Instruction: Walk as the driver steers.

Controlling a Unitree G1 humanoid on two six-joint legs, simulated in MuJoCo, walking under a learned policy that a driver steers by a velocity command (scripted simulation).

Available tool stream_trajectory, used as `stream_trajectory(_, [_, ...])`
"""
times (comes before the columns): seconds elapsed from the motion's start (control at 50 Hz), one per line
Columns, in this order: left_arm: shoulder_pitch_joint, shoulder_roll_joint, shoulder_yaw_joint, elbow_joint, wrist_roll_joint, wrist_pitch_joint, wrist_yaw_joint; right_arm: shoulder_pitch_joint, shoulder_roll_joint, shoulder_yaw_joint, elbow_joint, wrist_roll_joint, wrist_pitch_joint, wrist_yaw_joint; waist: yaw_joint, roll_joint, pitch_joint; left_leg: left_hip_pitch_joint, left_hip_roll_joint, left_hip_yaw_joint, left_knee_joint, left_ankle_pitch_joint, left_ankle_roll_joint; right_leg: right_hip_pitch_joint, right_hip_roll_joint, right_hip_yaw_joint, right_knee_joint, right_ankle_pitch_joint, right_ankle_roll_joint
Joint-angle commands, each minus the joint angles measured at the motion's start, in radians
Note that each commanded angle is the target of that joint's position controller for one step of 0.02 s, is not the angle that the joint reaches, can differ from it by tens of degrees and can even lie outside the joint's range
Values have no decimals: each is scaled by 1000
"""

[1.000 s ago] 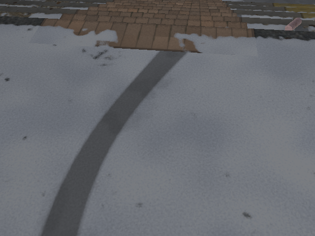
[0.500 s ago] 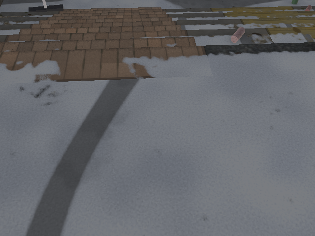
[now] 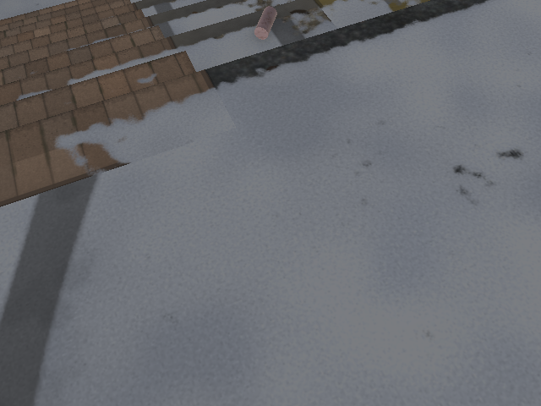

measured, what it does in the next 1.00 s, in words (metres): walks ahead, turning left: left foot, then right foot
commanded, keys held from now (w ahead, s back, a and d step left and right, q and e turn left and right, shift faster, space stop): e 0.02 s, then q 0.80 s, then w+q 0.18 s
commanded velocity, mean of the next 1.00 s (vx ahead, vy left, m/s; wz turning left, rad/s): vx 0.08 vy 0.00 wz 0.30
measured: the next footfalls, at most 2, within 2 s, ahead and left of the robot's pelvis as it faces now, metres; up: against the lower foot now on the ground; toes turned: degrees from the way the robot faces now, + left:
left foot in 0.28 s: +0.20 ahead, +0.15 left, +0.00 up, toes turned +0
right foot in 0.62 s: +0.17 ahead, -0.10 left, +0.00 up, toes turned +14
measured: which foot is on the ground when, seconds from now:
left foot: up 0.00-0.26, down 0.28-0.64, up 0.66-1.00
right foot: down 0.00-0.34, up 0.36-0.60, down 0.62-1.00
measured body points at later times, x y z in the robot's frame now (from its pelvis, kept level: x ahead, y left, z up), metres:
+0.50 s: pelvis +0.10 +0.02 +0.00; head +0.15 +0.04 +0.45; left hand +0.25 +0.31 -0.10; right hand +0.27 -0.25 -0.10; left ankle +0.17 +0.15 -0.73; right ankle +0.08 -0.10 -0.69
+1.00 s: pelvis +0.11 +0.01 +0.01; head +0.13 +0.01 +0.46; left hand +0.10 +0.31 -0.09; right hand +0.37 -0.18 -0.08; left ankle +0.06 +0.14 -0.69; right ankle +0.13 -0.11 -0.73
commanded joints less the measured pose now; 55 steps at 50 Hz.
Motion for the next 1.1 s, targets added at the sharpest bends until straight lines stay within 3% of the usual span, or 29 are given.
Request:
stream_trajectory(0.02, [-29, 172, 50, -76, 6, -14, 19, 91, -87, -25, -41, -11, 18, -14, -51, -63, -215, -5, -2, -19, -81, 73, -18, 140, -261, 248, -135, 669, -202])
stream_trajectory(0.08, [-31, 134, 34, -54, -4, -3, 38, 70, -49, -7, -27, -8, 26, -7, -36, -84, -240, 16, 0, -10, -240, 235, -28, 159, -238, 170, -129, 624, -163])
stream_trajectory(0.14, [-20, 87, 10, -18, 10, -4, 41, 10, -31, 5, -29, 3, 25, 9, -5, -102, -232, 107, 11, -15, -410, 380, -15, 156, -233, 129, -142, 537, -130])
stream_trajectory(0.22, [-10, 96, 4, 30, 27, -14, 24, -37, -68, -8, -47, 8, 26, 22, 16, -114, -168, 148, -9, -7, -534, 303, 29, 196, -276, 149, -117, 461, -125])
stream_trajectory(0.26, [-18, 125, 12, 43, 8, -6, 28, -31, -86, -17, -60, 7, 26, 27, 2, -119, -142, 159, -38, 26, -625, 288, 62, 230, -276, 155, -56, 421, -106])
stream_trajectory(0.28, [5, 132, 15, 51, 0, 0, 35, -28, -100, -21, -68, 3, 25, 30, 3, -101, -136, 187, -36, 16, -686, 401, 82, 241, -258, 152, -22, 373, -79])
stream_trajectory(0.3, [34, 128, 16, 51, 7, -1, 42, -23, -134, -30, -77, 0, 25, 28, 18, -48, -156, 244, 7, -47, -680, 674, 110, 231, -214, 123, 39, 292, -42])
stream_trajectory(0.32, [104, 115, 18, 49, 21, -5, 47, -29, -180, -42, -85, -2, 29, 28, 74, 66, -197, 346, 70, -142, -652, 868, 171, 153, -115, 51, 119, 156, 11])
stream_trajectory(0.34, [69, 101, 14, 40, 28, -4, 57, 32, -162, -47, -78, 8, 41, 26, 25, 146, -243, 414, 141, -264, -692, 852, 263, 68, -39, -30, 240, -24, 73])
stream_trajectory(0.38, [-56, 77, 10, -7, 12, 18, 59, 138, -125, -36, -60, -2, 51, 18, -57, 229, -252, 523, 263, -508, -802, 750, 385, -147, 9, 24, 480, -515, 109])
stream_trajectory(0.4, [-67, 84, 15, -13, 3, 29, 56, 136, -144, -41, -67, -5, 46, 15, -61, 177, -254, 525, 263, -517, -809, 695, 377, -192, -8, 70, 614, -549, 116])
stream_trajectory(0.44, [-58, 76, 16, -12, -1, 40, 54, 45, -161, -52, -94, 9, 51, 3, -18, 99, -227, 450, 193, -406, -804, 623, 301, -193, -51, 81, 578, -438, 126])
stream_trajectory(0.46, [-60, 65, 14, -10, -1, 41, 56, 13, -148, -52, -103, 18, 64, -3, -7, 101, -215, 419, 149, -366, -812, 563, 266, -166, -56, 65, 479, -398, 134])
stream_trajectory(0.52, [-40, 35, 7, 1, -8, 35, 48, -2, -149, -62, -119, 17, 102, -11, -8, 151, -231, 342, 84, -332, -820, 476, 240, -25, -20, 24, 295, -292, 150])
stream_trajectory(0.56, [-18, 46, 12, 5, -10, 28, 36, 2, -157, -68, -126, 20, 112, -11, -11, 170, -240, 326, 82, -361, -825, 394, 236, 37, -14, 22, 181, -225, 143])
stream_trajectory(0.6, [39, 52, 22, 22, -7, 23, 27, -22, -153, -68, -138, 31, 121, -14, 22, 167, -228, 255, 52, -365, -809, 266, 202, 154, -8, -7, -4, -101, 116])
stream_trajectory(0.62, [65, 81, 34, 27, 0, 24, 30, -3, -133, -63, -137, 32, 121, -17, 27, 136, -219, 176, 16, -344, -774, 154, 160, 239, -57, 19, -69, -76, 86])
stream_trajectory(0.64, [101, 162, 54, 17, 22, 29, 40, 19, -79, -49, -143, 21, 119, -13, 20, -42, -206, 19, -73, -246, -567, -50, 96, 329, -282, 235, -158, -133, 4])
stream_trajectory(0.66, [53, 234, 69, 9, 61, 31, 35, -2, -81, -54, -180, 24, 103, -12, -1, -322, -141, -111, -186, -93, -331, -183, 53, 199, -482, 513, -255, -81, -142])
stream_trajectory(0.68, [-13, 180, 52, -30, 70, 15, 40, 17, -153, -77, -159, 14, 93, -12, -13, -226, -121, -87, -121, -146, -134, -151, 34, 157, -488, 494, -256, -43, -181])
stream_trajectory(0.7, [-85, 125, 37, -42, 53, 8, 48, 55, -173, -89, -126, 21, 100, -11, -49, -154, -105, -88, -121, -139, -56, -84, 27, 146, -426, 375, -228, -3, -136])
stream_trajectory(0.74, [-128, 88, 25, -51, 17, 1, 57, 108, -137, -85, -85, 15, 122, -21, -54, -121, -92, -107, -107, -116, 42, 19, -8, 184, -346, 225, -196, 73, -85])
stream_trajectory(0.82, [-33, 90, 24, -30, 20, 17, 78, 15, -84, -62, -142, 33, 125, -11, 13, -151, -97, -143, -80, -46, -25, 83, -60, 295, -329, 102, -183, 205, -114])
stream_trajectory(0.88, [47, 136, 44, -10, 8, 22, 81, -40, -68, -46, -183, 28, 122, 6, 67, -177, -128, -138, -35, -6, -175, 77, -61, 379, -375, 131, -244, -108, -123])
stream_trajectory(0.94, [50, 171, 59, -6, -2, 12, 69, -65, -60, -36, -207, 27, 111, 26, 77, -184, -101, -63, -15, 39, -306, 36, -24, 340, -401, 115, -287, -249, -115])
stream_trajectory(1.02, [42, 191, 70, 11, -21, -7, 40, -41, -61, -35, -198, 31, 96, 47, 58, -177, -69, 111, -29, 104, -493, 17, 52, 257, -400, 37, -285, -251, -98])
stream_trajectory(1.06, [15, 190, 70, 22, -36, -9, 27, 26, -55, -37, -169, 33, 92, 54, 7, -154, -78, 250, -52, 141, -639, 96, 90, 210, -389, -13, -227, -248, -76])
stream_trajectory(1.08, [5, 172, 65, 27, -40, -9, 24, 99, -57, -43, -133, 32, 91, 54, -29, -129, -95, 372, -85, 169, -705, 131, 107, 150, -366, -58, -152, -242, -54])
stream_trajectory(1.1, [7, 126, 49, 30, -30, -12, 22, 210, -97, -64, -93, 36, 91, 46, -72, -68, -141, 557, -100, 136, -727, 115, 136, 47, -319, -127, 7, -199, -11])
